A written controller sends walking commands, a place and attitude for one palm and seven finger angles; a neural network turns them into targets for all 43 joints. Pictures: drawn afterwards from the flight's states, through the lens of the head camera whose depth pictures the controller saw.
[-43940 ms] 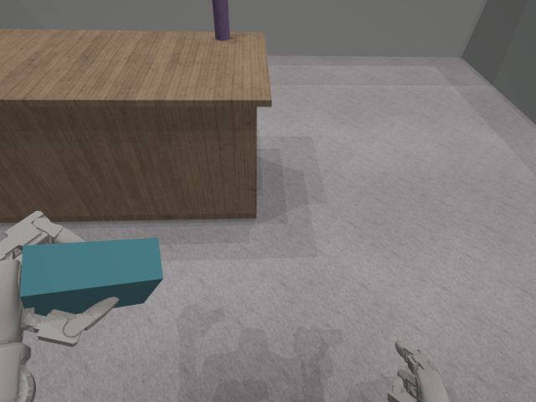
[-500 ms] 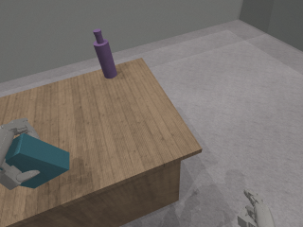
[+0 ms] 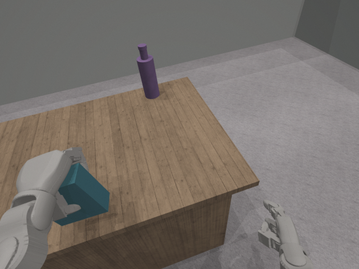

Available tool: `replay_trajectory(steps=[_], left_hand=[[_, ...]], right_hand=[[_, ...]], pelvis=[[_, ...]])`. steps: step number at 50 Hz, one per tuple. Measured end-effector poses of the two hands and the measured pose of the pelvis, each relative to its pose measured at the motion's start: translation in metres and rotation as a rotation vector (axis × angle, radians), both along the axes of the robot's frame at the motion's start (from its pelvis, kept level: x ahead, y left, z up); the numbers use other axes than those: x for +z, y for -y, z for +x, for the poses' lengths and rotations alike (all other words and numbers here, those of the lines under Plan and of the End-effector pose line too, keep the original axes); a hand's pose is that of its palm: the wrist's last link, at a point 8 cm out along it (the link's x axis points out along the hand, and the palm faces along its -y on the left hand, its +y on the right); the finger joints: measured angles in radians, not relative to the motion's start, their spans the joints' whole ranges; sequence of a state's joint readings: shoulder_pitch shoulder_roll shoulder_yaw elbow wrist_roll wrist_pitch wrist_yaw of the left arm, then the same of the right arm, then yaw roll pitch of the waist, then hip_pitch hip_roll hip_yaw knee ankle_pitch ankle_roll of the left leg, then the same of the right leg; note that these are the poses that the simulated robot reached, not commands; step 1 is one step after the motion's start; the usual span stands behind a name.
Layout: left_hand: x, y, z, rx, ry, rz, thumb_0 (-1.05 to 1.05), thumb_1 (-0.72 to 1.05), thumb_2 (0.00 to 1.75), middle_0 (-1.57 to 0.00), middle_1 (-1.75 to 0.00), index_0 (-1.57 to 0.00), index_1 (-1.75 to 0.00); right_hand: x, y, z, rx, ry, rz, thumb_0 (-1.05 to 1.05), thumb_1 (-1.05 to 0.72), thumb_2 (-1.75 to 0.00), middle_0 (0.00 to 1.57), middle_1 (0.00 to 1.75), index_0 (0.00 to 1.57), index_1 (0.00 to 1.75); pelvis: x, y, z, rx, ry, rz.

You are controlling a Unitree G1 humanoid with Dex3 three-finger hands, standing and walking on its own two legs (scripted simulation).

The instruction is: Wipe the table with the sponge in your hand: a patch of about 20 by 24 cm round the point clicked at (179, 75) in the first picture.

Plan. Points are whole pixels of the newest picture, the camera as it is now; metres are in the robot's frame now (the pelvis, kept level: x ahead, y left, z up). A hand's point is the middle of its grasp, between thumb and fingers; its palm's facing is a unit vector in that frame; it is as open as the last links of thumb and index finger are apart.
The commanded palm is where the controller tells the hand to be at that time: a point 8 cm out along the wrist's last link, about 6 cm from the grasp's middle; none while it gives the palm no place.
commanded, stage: turn the palm down, sponge in hand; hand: left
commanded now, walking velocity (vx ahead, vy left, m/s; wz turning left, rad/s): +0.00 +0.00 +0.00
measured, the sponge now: (75, 200) +0.22 +0.27 +0.06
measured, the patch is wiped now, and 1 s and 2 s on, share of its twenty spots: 0.00 0.00 0.00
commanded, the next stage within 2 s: move the sponge above the wiping area in 0.66 s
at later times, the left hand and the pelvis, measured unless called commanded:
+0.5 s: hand (68, 172) +0.25 +0.28 +0.12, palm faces +0.04 -0.05 -1.00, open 9.4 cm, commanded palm +0.21 +0.28 +0.19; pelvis +0.02 +0.00 +0.01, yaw +0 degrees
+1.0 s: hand (62, 163) +0.26 +0.29 +0.14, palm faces +0.13 -0.04 -0.99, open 9.4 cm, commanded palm +0.22 +0.27 +0.19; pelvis +0.02 -0.01 +0.01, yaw -1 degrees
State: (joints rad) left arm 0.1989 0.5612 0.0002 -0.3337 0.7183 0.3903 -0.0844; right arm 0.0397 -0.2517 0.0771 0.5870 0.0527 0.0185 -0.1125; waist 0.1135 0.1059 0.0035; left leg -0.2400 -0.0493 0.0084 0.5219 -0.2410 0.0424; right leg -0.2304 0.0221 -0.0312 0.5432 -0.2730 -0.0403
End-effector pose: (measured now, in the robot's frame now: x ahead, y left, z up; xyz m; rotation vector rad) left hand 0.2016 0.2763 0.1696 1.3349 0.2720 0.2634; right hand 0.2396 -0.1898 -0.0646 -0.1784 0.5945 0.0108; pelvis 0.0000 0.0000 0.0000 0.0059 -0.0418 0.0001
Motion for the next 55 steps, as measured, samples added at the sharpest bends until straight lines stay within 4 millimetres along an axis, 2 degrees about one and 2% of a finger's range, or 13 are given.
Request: replay_trajectory(steps=[4, 11, 15, 20, 24, 28, 31, 34, 39, 43, 46, 50, 55], left_hand=[[0.01, 0.007, 0.001, -0.071, 0.069, 0.076, 0.0, -0.46, 1.07, -0.81, -1.4, -0.82, -1.4], [0.034, -0.032, 0.007, 0.166, 0.161, 0.128, 0.0, -0.46, 1.07, -0.81, -1.4, -0.82, -1.4], [0.02, -0.032, 0.011, 0.211, 0.068, 0.093, 0.0, -0.46, 1.07, -0.81, -1.4, -0.81, -1.4], [-0.006, -0.004, 0.018, 0.079, -0.06, 0.081, 0.0, -0.46, 1.07, -0.81, -1.4, -0.81, -1.4], [0.002, 0.005, 0.022, -0.003, -0.023, 0.15, 0.0, -0.46, 1.07, -0.81, -1.4, -0.82, -1.4], [0.026, -0.008, 0.025, 0.063, 0.088, 0.181, 0.0, -0.46, 1.07, -0.81, -1.4, -0.82, -1.4], [0.034, -0.02, 0.026, 0.165, 0.119, 0.156, 0.0, -0.46, 1.07, -0.81, -1.4, -0.82, -1.4], [0.025, -0.021, 0.027, 0.215, 0.068, 0.107, 0.0, -0.46, 1.07, -0.81, -1.4, -0.81, -1.4], [-0.007, 0.003, 0.031, 0.124, -0.084, 0.068, 0.0, -0.46, 1.07, -0.81, -1.41, -0.81, -1.41], [-0.008, 0.017, 0.032, 0.019, -0.075, 0.113, 0.0, -0.46, 1.07, -0.81, -1.4, -0.82, -1.4], [0.006, 0.012, 0.032, 0.019, 0.007, 0.156, 0.0, -0.47, 1.07, -0.81, -1.4, -0.82, -1.4], [0.02, -0.007, 0.031, 0.131, 0.079, 0.164, 0.0, -0.46, 1.07, -0.81, -1.4, -0.82, -1.4], [0.005, -0.016, 0.031, 0.225, -0.022, 0.115, 0.0, -0.46, 1.07, -0.81, -1.41, -0.81, -1.41]], right_hand=[[0.001, -0.008, 0.003, 0.028, -0.014, -0.011, 0.02, -0.9, -0.9, 0.21, 0.3, 0.21, 0.3], [-0.002, -0.014, 0.011, 0.049, -0.057, 0.012, 0.02, -0.9, -0.9, 0.21, 0.3, 0.21, 0.3], [-0.001, -0.014, 0.018, 0.043, -0.045, 0.026, 0.02, -0.9, -0.9, 0.21, 0.3, 0.21, 0.3], [0.001, -0.012, 0.026, 0.05, -0.032, 0.011, 0.02, -0.9, -0.9, 0.21, 0.3, 0.2, 0.3], [0.002, -0.011, 0.03, 0.066, -0.04, -0.004, 0.02, -0.9, -0.9, 0.2, 0.3, 0.2, 0.3], [0.002, -0.009, 0.032, 0.069, -0.051, 0.007, 0.02, -0.9, -0.9, 0.2, 0.3, 0.2, 0.3], [0.002, -0.006, 0.035, 0.066, -0.056, 0.021, 0.02, -0.9, -0.9, 0.2, 0.3, 0.2, 0.3], [0.002, -0.002, 0.038, 0.052, -0.048, 0.03, 0.02, -0.9, -0.9, 0.21, 0.3, 0.2, 0.3], [0.004, 0.005, 0.04, 0.035, -0.033, 0.018, 0.02, -0.9, -0.9, 0.2, 0.3, 0.2, 0.3], [0.004, 0.01, 0.037, 0.035, -0.04, -0.011, 0.02, -0.9, -0.9, 0.2, 0.3, 0.2, 0.3], [0.004, 0.014, 0.033, 0.031, -0.05, -0.016, 0.02, -0.9, -0.9, 0.2, 0.3, 0.2, 0.3], [0.001, 0.018, 0.028, 0.019, -0.063, -0.003, 0.02, -0.9, -0.9, 0.2, 0.3, 0.2, 0.3], [-0.001, 0.022, 0.026, -0.003, -0.06, 0.015, 0.02, -0.9, -0.9, 0.2, 0.3, 0.2, 0.3]], pelvis=[[0.002, -0.002, 0.003, -0.006, 0.006, -0.003], [0.004, -0.004, 0.005, -0.001, 0.006, -0.005], [0.006, -0.006, 0.006, 0.005, -0.001, -0.004], [0.006, -0.007, 0.01, 0.001, -0.004, 0.0], [0.007, -0.003, 0.016, -0.005, 0.0, 0.001], [0.008, 0.001, 0.021, -0.005, 0.002, -0.002], [0.008, 0.003, 0.022, -0.002, -0.001, -0.003], [0.008, 0.004, 0.021, 0.005, -0.007, -0.002], [0.008, 0.005, 0.021, 0.0, -0.015, 0.003], [0.007, 0.009, 0.023, -0.008, -0.009, 0.004], [0.008, 0.011, 0.025, -0.015, -0.002, 0.002], [0.008, 0.013, 0.024, -0.012, 0.002, 0.0], [0.008, 0.011, 0.02, -0.004, -0.005, 0.002]])
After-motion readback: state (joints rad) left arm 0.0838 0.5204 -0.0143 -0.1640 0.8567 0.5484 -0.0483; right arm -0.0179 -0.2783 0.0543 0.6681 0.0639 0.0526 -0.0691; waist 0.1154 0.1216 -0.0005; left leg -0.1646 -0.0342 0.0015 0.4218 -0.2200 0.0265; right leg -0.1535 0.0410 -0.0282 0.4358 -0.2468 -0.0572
